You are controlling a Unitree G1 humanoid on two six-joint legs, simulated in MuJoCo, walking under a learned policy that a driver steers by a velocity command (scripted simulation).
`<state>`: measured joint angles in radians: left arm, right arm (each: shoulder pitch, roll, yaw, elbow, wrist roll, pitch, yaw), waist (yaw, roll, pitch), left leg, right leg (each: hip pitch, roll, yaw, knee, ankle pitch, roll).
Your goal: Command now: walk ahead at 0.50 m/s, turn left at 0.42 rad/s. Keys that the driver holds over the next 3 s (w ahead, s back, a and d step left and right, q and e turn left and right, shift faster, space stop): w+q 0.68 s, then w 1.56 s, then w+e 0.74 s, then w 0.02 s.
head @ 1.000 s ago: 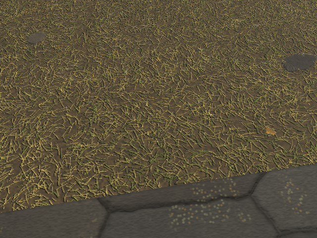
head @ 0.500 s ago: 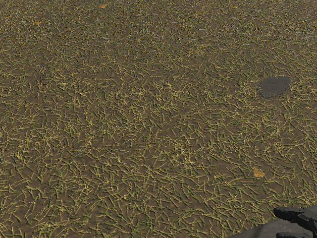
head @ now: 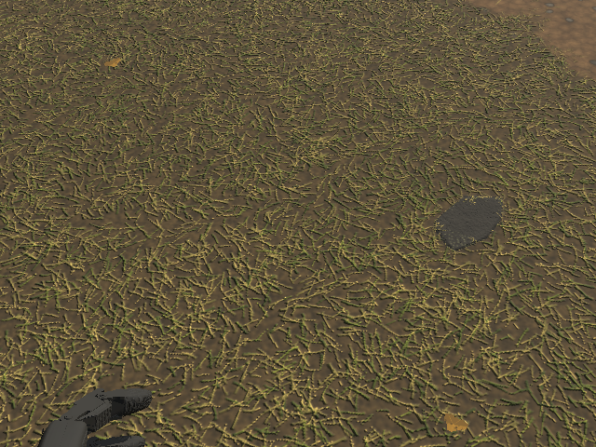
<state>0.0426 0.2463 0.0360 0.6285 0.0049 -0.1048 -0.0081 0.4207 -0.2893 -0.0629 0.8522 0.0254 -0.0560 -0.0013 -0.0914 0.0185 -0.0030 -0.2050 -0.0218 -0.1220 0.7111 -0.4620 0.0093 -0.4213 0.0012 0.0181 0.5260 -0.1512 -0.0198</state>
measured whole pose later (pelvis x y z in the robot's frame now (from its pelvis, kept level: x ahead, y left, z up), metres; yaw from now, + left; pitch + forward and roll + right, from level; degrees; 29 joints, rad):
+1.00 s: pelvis +0.53 +0.14 -0.01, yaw +30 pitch +2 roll -1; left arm 0.07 0.27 0.04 0.69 0.01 -0.12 -0.04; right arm 0.37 -0.30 -0.06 0.77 0.02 -0.04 -0.01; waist -0.06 0.02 0.01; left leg -0.15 -0.07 -0.16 0.80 -0.48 0.05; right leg -0.46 0.03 -0.02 0.54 -0.13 -0.04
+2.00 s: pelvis +1.00 +0.42 +0.00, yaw +30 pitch +2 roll +2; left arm 0.03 0.26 0.02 0.72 -0.01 -0.09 -0.05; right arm 0.41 -0.30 -0.06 0.88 0.02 -0.04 0.00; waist -0.08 -0.02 0.01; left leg 0.04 -0.01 0.02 0.37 -0.43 0.00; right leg -0.49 -0.03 -0.01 0.49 -0.04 -0.06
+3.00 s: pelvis +1.47 +0.65 +0.00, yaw +8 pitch +1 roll +3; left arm 0.08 0.27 0.06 0.68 -0.02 -0.01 -0.05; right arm 0.30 -0.30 -0.09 0.91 0.02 -0.06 -0.01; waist -0.07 -0.02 0.04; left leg 0.10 0.05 0.28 0.30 -0.39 -0.06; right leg -0.56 -0.07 -0.05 0.64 -0.13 -0.08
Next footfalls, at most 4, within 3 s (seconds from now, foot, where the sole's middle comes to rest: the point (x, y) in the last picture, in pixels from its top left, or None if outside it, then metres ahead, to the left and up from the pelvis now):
0.46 left None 0.36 0.19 -0.77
0.94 right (242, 362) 0.70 0.12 -0.77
1.48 left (99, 327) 0.83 0.47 -0.77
2.00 right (138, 214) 1.20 0.41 -0.77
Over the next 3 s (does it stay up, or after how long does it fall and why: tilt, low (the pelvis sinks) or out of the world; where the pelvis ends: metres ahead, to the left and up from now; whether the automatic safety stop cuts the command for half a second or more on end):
stays up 1.47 0.65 0.00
